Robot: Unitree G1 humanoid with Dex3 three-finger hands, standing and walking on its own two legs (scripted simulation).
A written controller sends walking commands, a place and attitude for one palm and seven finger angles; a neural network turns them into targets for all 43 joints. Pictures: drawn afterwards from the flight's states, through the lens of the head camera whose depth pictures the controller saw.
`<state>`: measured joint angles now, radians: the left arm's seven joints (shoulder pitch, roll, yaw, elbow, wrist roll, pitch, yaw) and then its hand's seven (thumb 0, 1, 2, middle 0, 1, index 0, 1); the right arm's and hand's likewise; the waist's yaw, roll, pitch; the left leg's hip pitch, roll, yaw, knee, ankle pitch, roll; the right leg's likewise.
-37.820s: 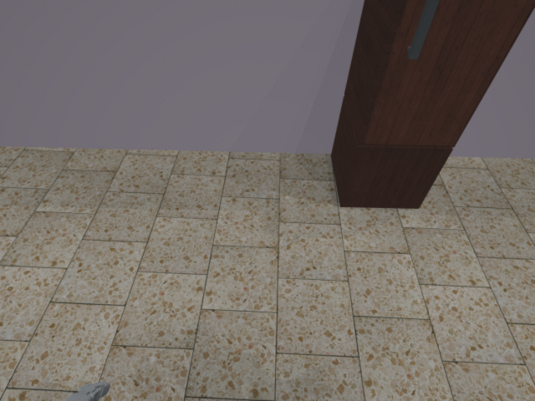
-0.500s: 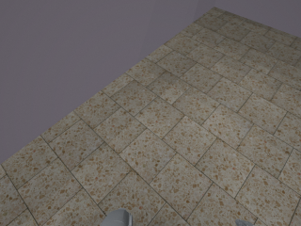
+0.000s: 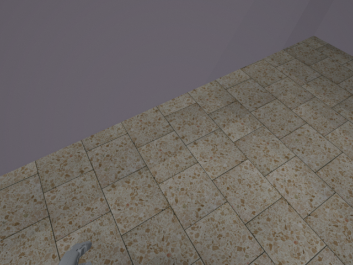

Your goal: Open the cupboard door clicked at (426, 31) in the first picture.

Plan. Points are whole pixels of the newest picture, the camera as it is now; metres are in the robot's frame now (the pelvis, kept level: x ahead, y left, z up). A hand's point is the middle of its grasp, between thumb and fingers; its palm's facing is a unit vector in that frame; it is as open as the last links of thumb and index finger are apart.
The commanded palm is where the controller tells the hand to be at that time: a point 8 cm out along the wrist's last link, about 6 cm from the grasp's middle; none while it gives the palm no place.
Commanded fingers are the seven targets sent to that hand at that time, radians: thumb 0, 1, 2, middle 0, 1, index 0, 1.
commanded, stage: turn to face it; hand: left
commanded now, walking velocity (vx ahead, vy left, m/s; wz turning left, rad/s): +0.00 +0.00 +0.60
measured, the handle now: out of the picture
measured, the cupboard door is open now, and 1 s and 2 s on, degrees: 48 48 48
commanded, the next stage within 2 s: none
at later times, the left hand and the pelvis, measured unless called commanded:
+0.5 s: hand out of the picture +0.03 +0.23 -0.17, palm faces +0.33 -0.91 -0.24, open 7.4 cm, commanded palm none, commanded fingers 0.00 0.90 0.90 -0.20 -0.30 -0.20 -0.30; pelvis +0.02 +0.00 +0.00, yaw +18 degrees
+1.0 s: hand out of the picture +0.00 +0.16 -0.16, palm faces +0.60 -0.77 -0.21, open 7.4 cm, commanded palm none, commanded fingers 0.00 0.90 0.90 -0.20 -0.30 -0.20 -0.30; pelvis +0.06 -0.03 +0.01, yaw +38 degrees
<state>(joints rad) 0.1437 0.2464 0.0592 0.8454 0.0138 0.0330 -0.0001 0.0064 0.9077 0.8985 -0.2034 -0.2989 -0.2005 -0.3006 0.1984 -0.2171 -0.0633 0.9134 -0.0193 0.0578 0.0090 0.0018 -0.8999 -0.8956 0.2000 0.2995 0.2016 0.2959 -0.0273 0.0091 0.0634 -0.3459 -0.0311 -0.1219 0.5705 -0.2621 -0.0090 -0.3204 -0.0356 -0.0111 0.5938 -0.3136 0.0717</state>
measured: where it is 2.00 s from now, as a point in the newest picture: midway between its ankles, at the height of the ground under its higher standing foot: outside the picture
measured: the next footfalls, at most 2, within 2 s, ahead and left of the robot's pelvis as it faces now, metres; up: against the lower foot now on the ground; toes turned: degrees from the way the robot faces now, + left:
right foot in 0.02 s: +0.04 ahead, -0.15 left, +0.00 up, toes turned -1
left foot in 0.34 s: +0.06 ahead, +0.12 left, +0.00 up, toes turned +18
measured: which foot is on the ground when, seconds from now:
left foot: down 0.00-0.00, up 0.02-0.32, down 0.34-0.70, up 0.72-1.00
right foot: up 0.00-0.00, down 0.02-0.34, up 0.36-0.68, down 0.70-1.00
